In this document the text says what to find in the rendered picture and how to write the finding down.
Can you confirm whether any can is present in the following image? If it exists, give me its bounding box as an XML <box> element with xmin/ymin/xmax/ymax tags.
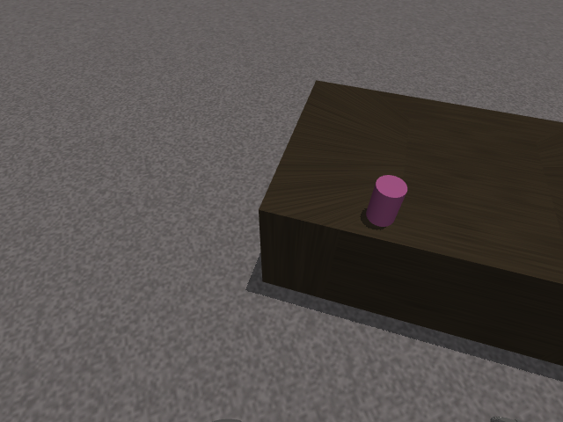
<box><xmin>366</xmin><ymin>175</ymin><xmax>407</xmax><ymax>227</ymax></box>

